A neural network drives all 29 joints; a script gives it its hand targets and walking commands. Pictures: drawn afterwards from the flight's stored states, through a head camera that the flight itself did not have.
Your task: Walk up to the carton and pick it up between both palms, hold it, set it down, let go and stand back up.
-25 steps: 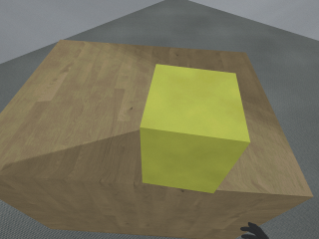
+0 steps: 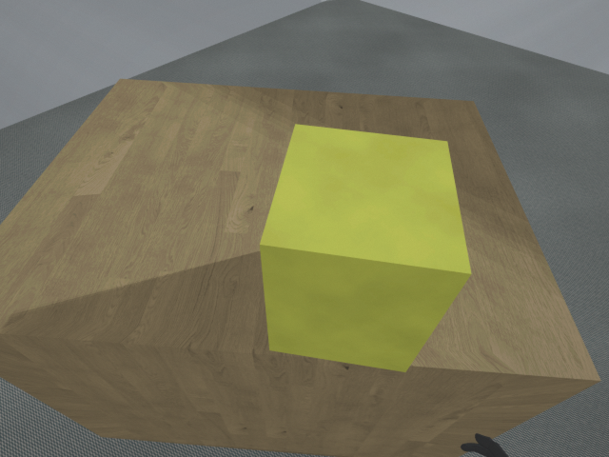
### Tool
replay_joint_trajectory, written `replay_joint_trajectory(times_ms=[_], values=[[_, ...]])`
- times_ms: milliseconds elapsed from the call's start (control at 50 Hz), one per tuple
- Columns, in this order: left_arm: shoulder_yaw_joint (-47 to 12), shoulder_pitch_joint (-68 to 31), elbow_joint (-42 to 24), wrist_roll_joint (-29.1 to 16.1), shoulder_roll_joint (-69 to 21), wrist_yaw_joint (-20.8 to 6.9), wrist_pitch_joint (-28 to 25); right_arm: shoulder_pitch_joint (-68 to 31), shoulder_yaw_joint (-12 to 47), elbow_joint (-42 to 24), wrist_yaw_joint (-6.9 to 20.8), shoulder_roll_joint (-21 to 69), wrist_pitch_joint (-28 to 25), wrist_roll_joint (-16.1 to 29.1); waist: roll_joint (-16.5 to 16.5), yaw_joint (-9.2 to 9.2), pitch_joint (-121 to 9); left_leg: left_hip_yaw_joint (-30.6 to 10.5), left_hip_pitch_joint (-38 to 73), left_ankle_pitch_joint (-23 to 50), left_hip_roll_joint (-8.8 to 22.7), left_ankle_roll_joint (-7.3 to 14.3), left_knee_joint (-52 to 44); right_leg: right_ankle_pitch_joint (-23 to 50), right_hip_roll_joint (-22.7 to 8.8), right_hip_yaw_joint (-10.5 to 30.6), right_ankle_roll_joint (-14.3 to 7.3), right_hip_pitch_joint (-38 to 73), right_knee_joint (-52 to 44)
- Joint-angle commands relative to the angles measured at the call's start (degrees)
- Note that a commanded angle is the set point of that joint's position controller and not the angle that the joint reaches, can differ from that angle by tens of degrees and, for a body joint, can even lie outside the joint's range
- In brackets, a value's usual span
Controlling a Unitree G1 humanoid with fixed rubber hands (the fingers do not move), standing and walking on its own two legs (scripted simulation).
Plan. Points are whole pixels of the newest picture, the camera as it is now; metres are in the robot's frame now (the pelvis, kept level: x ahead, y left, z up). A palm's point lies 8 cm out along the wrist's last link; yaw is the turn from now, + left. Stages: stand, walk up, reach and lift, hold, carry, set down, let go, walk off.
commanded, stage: stand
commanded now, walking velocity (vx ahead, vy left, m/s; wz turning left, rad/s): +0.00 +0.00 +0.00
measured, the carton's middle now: (352, 252) +0.37 -0.05 +0.07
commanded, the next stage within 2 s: none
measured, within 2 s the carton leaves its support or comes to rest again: neither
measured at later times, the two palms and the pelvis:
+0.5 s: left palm out of the picture +0.05 +0.26 -0.12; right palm out of the picture +0.09 -0.26 -0.10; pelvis +0.00 -0.01 +0.00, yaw +0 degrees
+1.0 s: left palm out of the picture +0.04 +0.25 -0.12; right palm out of the picture +0.08 -0.26 -0.10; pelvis -0.01 -0.01 +0.00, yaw +1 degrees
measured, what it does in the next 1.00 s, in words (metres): stands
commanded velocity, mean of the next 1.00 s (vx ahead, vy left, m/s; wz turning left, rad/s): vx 0.00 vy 0.00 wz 0.00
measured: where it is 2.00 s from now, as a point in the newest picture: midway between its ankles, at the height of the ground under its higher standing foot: outside the picture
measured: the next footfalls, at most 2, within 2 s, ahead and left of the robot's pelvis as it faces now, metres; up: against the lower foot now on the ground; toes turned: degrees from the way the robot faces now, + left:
none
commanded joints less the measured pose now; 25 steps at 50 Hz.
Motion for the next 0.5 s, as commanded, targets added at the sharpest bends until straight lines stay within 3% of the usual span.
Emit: replay_joint_trajectory(times_ms=[0, 480], values=[[2.3, 1.9, -3.8, -0.1, 7.3, 0.4, -1.1, 0.0, -2.6, -4.5, -0.4, -7.8, -1.3, 0.0, 2.4, -0.14, -1.2, -6.9, -2.0, 9.4, 7.3, 0.4, -5.1, 5.1, -5.8, 5.6, -2.6, 1.6, -3.7], [2.3, 2.1, -3.9, -0.1, 7.1, 0.4, -1.0, 0.2, -2.4, -2.6, -0.6, -7.7, -1.1, 0.0, 2.5, -0.09, -1.0, -6.9, -2.3, 8.7, 7.4, 0.1, -5.0, 4.7, -5.8, 5.4, -3.0, 1.4, -4.3]])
